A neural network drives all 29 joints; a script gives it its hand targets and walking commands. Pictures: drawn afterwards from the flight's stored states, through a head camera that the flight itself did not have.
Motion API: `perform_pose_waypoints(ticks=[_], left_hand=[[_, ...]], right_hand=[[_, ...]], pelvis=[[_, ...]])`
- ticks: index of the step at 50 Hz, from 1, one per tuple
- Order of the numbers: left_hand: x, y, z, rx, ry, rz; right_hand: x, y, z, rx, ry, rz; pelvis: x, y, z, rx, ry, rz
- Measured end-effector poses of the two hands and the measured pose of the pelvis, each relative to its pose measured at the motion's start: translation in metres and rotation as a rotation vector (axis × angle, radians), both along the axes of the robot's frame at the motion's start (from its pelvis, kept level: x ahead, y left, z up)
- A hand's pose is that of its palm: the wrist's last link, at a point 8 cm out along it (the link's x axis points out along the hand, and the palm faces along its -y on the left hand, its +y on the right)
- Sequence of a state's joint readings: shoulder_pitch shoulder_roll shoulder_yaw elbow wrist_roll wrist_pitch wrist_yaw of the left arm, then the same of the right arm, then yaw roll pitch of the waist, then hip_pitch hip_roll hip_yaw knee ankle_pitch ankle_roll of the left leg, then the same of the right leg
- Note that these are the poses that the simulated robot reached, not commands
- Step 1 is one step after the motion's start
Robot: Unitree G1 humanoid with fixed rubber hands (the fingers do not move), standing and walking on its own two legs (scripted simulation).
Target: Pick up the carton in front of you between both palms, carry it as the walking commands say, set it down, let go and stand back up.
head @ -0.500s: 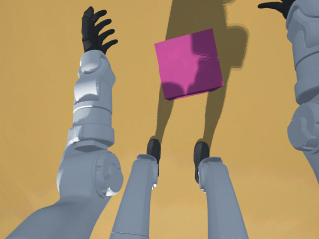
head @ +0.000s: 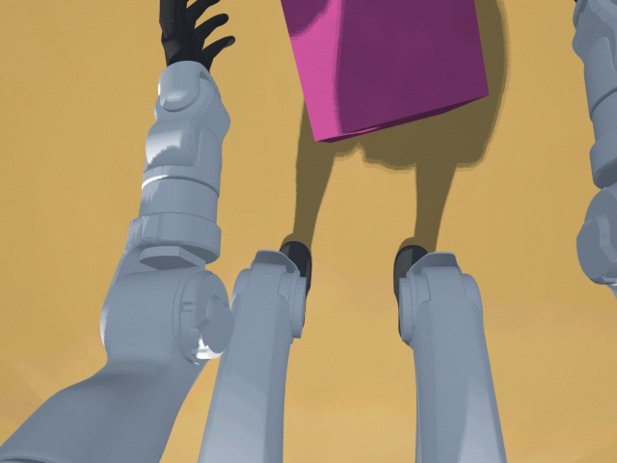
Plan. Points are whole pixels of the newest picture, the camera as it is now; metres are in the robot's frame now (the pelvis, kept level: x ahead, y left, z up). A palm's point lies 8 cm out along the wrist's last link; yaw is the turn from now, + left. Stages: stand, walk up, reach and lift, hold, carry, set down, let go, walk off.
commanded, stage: reach and lift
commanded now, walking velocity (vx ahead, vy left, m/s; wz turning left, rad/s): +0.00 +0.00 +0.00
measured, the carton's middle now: (376, 57) +0.54 -0.06 -0.38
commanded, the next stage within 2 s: none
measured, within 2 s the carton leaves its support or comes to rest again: leaves its support in 1.26 s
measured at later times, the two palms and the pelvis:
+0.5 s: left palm (236, 80) +0.52 +0.14 -0.31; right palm (511, 15) +0.56 -0.22 -0.32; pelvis -0.03 -0.01 -0.13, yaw +2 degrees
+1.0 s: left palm (258, 74) +0.52 +0.10 -0.30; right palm (497, 17) +0.56 -0.20 -0.30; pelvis -0.03 -0.01 -0.13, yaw +2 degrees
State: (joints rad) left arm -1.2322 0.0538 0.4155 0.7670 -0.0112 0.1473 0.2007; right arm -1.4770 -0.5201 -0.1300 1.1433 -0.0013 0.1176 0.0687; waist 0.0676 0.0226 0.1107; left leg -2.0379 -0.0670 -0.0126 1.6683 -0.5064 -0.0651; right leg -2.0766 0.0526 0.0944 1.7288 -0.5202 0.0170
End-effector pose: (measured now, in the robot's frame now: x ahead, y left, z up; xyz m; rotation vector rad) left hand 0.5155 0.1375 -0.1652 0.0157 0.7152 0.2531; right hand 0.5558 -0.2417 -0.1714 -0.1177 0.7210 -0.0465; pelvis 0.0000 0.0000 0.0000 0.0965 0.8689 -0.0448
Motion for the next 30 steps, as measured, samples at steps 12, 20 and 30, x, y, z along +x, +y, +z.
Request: perform_pose_waypoints(ticks=[12, 20, 30], left_hand=[[-0.002, -0.001, -0.089, -0.011, 0.017, 0.004], [-0.002, -0.004, -0.137, -0.03, 0.047, -0.007], [0.009, -0.007, -0.141, -0.019, 0.024, -0.026]], right_hand=[[0.007, 0.009, -0.086, 0.012, 0.0, 0.028], [0.003, 0.015, -0.135, 0.01, 0.038, 0.037], [0.007, 0.019, -0.144, 0.02, -0.012, 0.047]], pelvis=[[-0.032, -0.006, -0.09, 0.011, -0.153, 0.007], [-0.032, -0.011, -0.117, 0.009, -0.233, 0.018], [-0.023, -0.008, -0.133, 0.01, -0.261, 0.033]])
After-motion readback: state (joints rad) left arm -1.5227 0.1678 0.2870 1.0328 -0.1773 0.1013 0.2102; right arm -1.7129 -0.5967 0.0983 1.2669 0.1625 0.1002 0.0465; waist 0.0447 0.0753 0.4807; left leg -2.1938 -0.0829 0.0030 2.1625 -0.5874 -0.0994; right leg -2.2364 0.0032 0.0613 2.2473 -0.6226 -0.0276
